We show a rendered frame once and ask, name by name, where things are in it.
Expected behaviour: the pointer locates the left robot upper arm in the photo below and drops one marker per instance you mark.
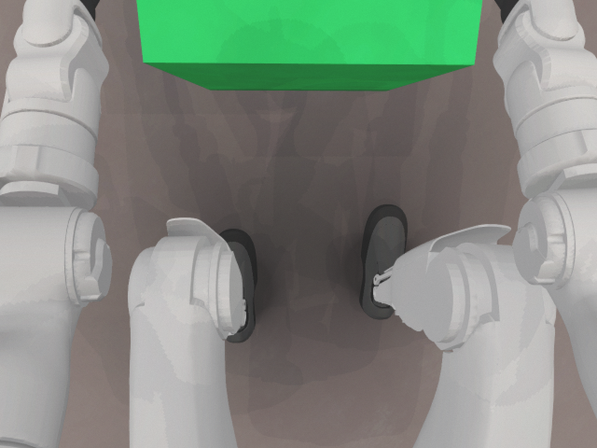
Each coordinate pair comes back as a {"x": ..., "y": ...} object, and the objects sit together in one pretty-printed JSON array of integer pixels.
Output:
[{"x": 53, "y": 262}]

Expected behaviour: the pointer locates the robot left foot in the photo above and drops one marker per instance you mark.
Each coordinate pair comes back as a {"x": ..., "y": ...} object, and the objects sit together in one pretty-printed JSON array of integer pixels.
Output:
[{"x": 244, "y": 251}]

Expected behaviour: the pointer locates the robot right hand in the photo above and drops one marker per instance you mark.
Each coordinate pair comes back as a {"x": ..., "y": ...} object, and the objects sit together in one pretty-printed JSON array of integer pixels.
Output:
[{"x": 505, "y": 6}]

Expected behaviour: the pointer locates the robot left forearm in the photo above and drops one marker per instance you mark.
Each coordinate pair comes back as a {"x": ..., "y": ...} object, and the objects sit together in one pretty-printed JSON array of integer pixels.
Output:
[{"x": 50, "y": 117}]

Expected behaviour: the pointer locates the left robot thigh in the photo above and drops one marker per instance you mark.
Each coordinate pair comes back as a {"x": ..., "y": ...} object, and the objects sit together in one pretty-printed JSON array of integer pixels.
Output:
[{"x": 178, "y": 394}]

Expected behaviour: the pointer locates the robot left hand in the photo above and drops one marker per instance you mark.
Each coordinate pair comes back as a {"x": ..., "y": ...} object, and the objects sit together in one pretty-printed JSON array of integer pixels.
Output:
[{"x": 90, "y": 6}]

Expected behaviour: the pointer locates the robot right forearm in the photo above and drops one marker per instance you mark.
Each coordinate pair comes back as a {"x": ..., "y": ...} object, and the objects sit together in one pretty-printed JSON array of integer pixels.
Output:
[{"x": 550, "y": 85}]

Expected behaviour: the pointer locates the carton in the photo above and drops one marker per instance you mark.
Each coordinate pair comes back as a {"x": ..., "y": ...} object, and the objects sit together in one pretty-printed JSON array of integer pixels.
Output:
[{"x": 308, "y": 45}]

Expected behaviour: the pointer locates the right robot upper arm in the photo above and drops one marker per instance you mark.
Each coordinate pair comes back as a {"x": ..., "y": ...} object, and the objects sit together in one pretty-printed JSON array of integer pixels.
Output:
[{"x": 555, "y": 246}]

